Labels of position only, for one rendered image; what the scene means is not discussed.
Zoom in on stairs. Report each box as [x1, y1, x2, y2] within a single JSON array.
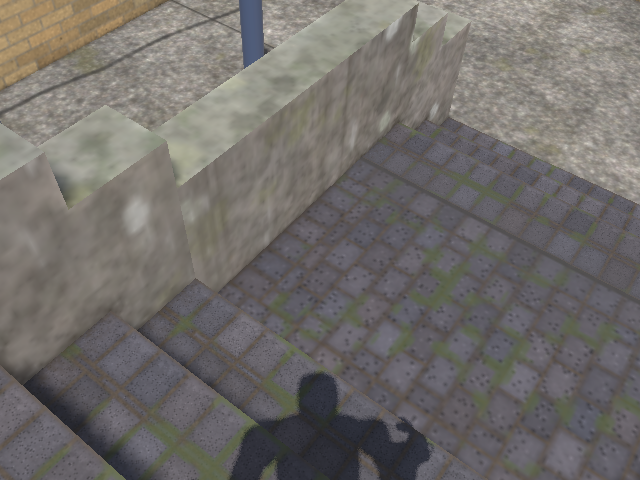
[[415, 117, 640, 237], [0, 278, 488, 480]]

